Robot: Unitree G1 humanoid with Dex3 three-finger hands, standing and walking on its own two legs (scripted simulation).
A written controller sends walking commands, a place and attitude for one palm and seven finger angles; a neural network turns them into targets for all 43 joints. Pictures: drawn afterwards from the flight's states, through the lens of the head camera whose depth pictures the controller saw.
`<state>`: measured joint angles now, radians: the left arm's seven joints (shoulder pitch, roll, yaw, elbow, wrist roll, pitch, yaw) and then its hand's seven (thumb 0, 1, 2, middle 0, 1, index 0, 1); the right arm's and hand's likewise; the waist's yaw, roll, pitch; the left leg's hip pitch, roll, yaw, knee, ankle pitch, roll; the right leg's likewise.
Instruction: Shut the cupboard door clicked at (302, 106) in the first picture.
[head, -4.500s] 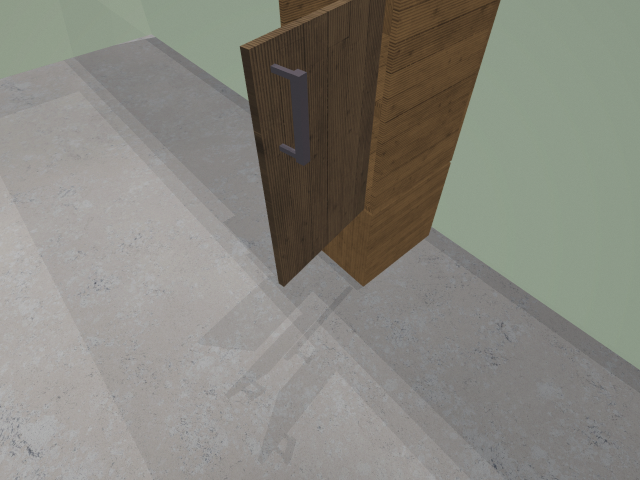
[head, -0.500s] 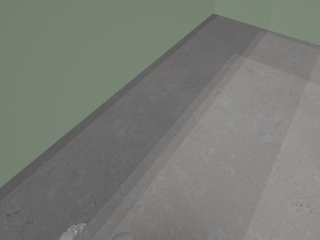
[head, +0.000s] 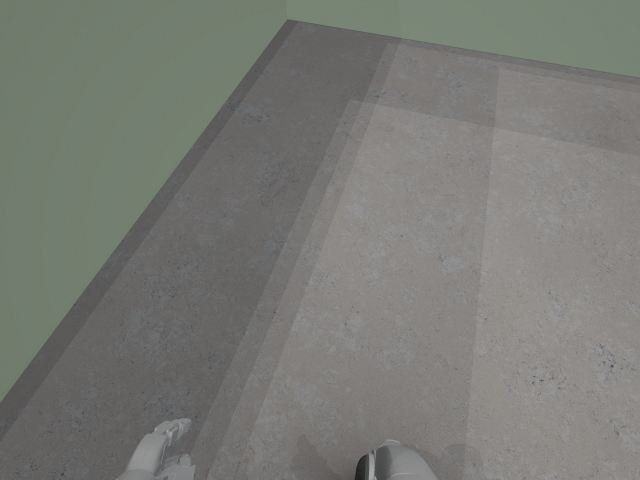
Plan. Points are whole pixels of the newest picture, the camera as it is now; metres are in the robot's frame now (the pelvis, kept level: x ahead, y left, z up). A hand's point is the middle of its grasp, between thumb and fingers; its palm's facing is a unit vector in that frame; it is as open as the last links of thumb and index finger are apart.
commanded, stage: walk around to get in front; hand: left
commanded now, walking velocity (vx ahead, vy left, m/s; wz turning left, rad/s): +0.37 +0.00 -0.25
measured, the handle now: out of the picture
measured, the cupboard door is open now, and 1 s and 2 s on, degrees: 100 100 100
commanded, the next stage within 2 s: walk to a spot facing it in 0.48 s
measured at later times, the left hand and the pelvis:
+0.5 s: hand (211, 410) +0.24 +0.18 -0.19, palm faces -0.02 -0.98 -0.19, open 7.3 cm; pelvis +0.25 -0.02 -0.01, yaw -5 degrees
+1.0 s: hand (266, 258) +0.51 +0.11 -0.17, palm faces +0.12 -0.98 -0.18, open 7.3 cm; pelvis +0.42 -0.08 +0.00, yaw +7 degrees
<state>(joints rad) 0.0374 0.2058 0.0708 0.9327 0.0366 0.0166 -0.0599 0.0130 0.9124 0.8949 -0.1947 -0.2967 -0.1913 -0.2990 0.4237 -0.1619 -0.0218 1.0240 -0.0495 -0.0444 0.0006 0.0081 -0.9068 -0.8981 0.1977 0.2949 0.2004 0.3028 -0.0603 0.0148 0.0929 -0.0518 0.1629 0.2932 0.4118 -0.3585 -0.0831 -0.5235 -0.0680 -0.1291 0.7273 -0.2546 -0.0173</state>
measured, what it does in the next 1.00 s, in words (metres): walks ahead: right foot, then left foot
